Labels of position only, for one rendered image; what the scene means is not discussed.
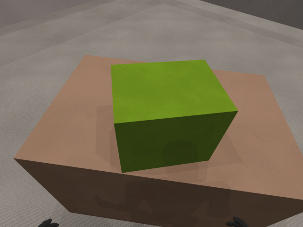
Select robot right hand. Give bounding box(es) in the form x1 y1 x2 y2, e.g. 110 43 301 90
226 217 248 227

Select carton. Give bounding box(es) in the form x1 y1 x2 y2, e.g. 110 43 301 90
111 60 238 173

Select pedestal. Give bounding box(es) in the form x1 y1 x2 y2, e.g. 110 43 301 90
14 55 303 227

